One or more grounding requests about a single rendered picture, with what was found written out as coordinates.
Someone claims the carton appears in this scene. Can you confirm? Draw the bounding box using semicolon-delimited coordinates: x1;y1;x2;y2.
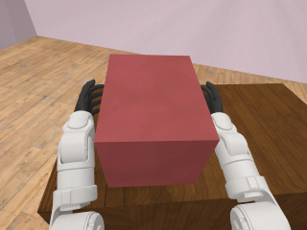
94;54;220;188

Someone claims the left robot forearm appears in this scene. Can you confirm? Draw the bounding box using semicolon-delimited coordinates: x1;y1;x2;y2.
49;110;98;230

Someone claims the robot right hand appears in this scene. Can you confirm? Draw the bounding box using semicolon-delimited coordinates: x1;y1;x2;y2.
201;81;224;115

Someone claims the right robot upper arm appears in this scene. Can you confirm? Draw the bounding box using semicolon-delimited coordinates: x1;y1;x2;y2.
230;201;290;230

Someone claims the pedestal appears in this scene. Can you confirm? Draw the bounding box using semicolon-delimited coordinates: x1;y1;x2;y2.
37;83;307;230

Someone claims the right robot forearm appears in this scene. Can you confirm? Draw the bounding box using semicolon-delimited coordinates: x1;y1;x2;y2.
211;112;292;230

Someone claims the left robot upper arm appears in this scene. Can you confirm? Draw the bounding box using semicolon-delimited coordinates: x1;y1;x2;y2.
51;211;105;230

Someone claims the robot left hand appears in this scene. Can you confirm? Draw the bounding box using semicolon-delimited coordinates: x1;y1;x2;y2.
75;80;105;117

